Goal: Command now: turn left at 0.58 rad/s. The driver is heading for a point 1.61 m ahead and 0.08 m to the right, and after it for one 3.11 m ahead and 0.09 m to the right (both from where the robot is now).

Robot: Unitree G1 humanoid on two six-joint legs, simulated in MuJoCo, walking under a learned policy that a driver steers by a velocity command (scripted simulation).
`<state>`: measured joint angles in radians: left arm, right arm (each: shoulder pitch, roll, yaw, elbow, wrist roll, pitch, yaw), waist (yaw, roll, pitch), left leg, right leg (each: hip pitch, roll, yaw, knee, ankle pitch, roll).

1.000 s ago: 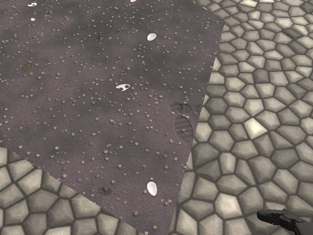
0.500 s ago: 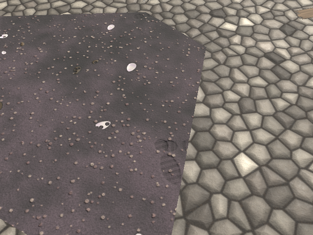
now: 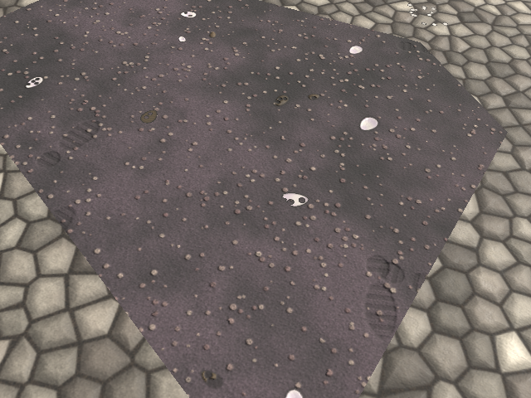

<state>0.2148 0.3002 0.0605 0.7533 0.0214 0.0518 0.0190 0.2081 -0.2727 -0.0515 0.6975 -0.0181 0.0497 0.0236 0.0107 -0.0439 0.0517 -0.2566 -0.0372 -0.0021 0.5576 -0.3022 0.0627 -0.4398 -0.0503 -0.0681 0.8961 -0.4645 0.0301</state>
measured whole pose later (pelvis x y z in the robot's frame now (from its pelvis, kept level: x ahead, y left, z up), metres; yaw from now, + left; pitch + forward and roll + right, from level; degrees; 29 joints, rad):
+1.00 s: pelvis -0.03 -0.04 +0.00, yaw +2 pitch -1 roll +1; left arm 0.20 0.30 0.06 0.74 0.00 0.07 -0.04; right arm 0.19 -0.29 -0.04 0.78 -0.02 0.03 -0.03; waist -0.01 0.01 0.08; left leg -0.16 0.04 0.08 0.49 -0.31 -0.01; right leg -0.31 0.02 -0.03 0.73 -0.45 -0.02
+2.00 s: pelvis -0.02 -0.03 +0.00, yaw -17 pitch -1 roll +0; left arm 0.27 0.26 0.02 0.92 0.02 0.03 0.01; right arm 0.23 -0.25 -0.01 0.85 -0.03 0.02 0.00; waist 0.00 0.01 0.01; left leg -0.24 -0.04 -0.01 0.59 -0.39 0.06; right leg -0.12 0.04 0.08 0.45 -0.32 -0.04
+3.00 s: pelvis +0.40 -0.17 +0.01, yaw -2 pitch +0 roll -1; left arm 0.40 0.21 0.03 0.98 0.02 -0.10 0.01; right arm 0.11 -0.24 -0.05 0.85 -0.03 0.00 0.06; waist 0.03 0.03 0.06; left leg -0.66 0.09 0.05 0.81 -0.01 0.06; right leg 0.04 0.04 -0.26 0.23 -0.27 -0.06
